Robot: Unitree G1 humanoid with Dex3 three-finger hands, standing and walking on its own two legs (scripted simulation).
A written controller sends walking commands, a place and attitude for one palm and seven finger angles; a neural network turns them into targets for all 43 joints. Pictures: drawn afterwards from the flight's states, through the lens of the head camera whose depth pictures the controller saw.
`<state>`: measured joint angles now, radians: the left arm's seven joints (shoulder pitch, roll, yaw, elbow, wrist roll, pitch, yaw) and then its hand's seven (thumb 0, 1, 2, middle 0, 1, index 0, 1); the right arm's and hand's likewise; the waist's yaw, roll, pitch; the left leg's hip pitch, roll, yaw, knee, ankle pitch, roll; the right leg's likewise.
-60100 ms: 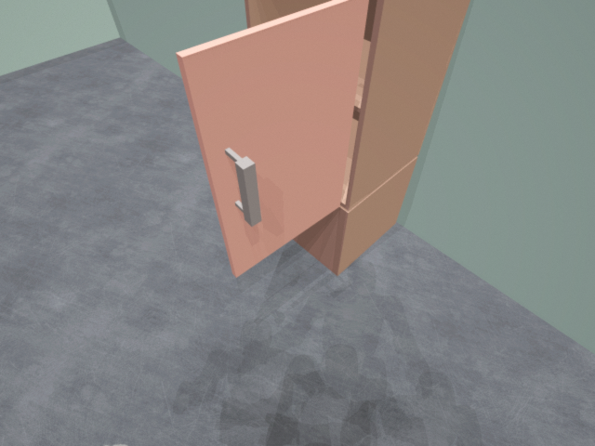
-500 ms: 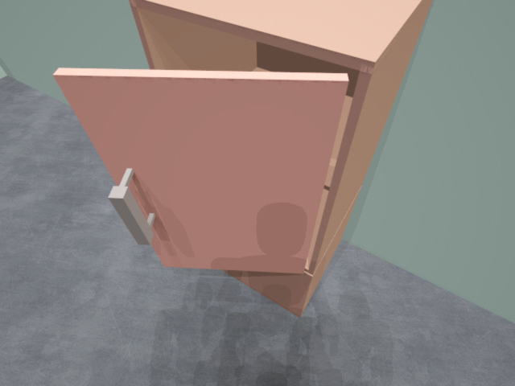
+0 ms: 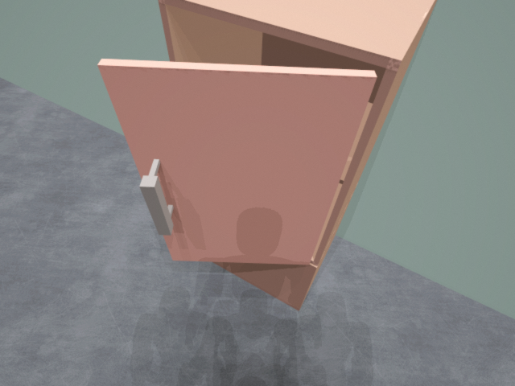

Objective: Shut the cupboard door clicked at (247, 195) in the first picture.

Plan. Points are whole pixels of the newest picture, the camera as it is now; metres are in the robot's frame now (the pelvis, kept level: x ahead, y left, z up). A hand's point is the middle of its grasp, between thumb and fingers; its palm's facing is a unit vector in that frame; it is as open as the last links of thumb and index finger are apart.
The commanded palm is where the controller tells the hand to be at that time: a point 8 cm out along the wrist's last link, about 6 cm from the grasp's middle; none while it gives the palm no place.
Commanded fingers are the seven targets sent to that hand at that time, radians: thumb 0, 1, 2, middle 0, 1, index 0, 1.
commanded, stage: come to a stop and stand still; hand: left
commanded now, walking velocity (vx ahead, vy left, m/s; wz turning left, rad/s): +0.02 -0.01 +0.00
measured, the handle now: (161, 198) +0.45 +0.21 -0.02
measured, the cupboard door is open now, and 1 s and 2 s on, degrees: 29 29 29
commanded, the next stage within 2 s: look again from close up in 1.04 s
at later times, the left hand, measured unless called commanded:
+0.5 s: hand out of the picture +0.00 +0.13 -0.18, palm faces +0.02 -0.98 -0.18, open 7.3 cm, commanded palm none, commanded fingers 0.00 0.90 0.90 -0.20 -0.30 -0.20 -0.30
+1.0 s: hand out of the picture +0.00 +0.15 -0.18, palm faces +0.02 -0.98 -0.18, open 7.4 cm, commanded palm none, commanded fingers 0.00 0.90 0.90 -0.20 -0.30 -0.20 -0.30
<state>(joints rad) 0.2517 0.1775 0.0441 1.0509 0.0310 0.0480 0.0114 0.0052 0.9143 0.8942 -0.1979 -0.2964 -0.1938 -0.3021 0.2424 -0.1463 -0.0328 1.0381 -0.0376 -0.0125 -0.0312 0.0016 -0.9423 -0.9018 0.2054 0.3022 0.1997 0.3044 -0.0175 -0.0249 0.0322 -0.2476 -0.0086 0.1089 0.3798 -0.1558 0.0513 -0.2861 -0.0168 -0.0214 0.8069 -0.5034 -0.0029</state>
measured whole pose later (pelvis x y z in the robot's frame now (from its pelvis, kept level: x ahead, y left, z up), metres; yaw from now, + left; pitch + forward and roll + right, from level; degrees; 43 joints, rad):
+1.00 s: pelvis +0.02 -0.02 +0.00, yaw +0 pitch -1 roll +0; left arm 0.32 0.16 -0.02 1.11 0.02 -0.02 0.04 0.00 0.91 0.89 -0.20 -0.30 -0.20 -0.30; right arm 0.22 -0.16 0.01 1.12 -0.01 -0.01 -0.02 0.00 -0.93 -0.90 0.20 0.30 0.20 0.30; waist 0.01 -0.03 0.02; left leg -0.20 0.02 0.08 0.44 -0.22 0.01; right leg -0.08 0.00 -0.04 0.42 -0.32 -0.02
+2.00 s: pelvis -0.02 -0.01 -0.05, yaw +3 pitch +8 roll +1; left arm 0.29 0.16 0.11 0.24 -0.22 -0.49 -0.15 0.01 0.92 0.89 -0.28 -0.39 -0.27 -0.39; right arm 0.25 -0.25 -0.03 0.70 0.00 -0.30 0.01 0.01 -0.91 -0.90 0.20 0.30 0.20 0.30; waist -0.04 -0.01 -0.13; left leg -0.67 -0.02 0.07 0.88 -0.35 0.03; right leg -0.62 -0.02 -0.05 0.93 -0.45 -0.03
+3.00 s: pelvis -0.01 +0.01 -0.09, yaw +2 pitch +14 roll -3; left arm 0.44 0.24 0.12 -0.09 -0.26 -0.36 -0.22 0.02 0.90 0.89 -1.18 -1.37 -1.18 -1.37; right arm 0.23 -0.23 0.03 0.46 0.03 -0.15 -0.05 0.01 -0.91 -0.90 0.20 0.30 0.20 0.30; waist 0.01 0.03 -0.15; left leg -0.90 0.01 0.01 1.14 -0.48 0.05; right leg -0.79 0.02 -0.09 1.09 -0.54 -0.02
